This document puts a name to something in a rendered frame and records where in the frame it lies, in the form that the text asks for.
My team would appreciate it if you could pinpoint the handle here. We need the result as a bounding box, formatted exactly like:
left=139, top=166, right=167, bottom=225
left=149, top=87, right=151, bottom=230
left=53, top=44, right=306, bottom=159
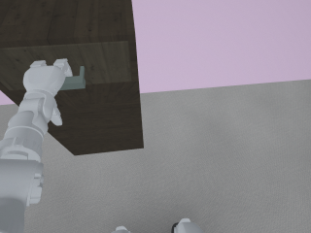
left=60, top=66, right=86, bottom=90

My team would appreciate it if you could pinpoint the robot left shin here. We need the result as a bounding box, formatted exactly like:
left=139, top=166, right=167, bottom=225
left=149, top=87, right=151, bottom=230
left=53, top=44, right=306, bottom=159
left=116, top=226, right=128, bottom=231

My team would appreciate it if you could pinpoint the robot left upper arm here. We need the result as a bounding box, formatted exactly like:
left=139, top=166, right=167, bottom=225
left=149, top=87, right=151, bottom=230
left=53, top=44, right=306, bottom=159
left=0, top=158, right=45, bottom=233

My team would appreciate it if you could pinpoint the robot left hand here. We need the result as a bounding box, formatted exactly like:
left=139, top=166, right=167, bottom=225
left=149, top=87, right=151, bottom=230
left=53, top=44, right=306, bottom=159
left=23, top=58, right=73, bottom=126

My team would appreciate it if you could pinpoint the robot right thigh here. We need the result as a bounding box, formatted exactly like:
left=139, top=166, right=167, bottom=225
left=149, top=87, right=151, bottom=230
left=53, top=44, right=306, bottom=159
left=174, top=221, right=204, bottom=233

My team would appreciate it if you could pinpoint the cabinet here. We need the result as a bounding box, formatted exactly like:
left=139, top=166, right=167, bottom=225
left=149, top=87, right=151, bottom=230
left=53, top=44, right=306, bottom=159
left=0, top=0, right=144, bottom=156

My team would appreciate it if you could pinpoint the drawer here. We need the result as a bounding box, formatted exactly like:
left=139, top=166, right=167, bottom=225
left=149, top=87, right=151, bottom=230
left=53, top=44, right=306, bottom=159
left=0, top=41, right=132, bottom=90

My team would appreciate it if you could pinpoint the robot left forearm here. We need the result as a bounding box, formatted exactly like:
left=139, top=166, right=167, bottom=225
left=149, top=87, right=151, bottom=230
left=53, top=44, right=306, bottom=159
left=0, top=89, right=55, bottom=163

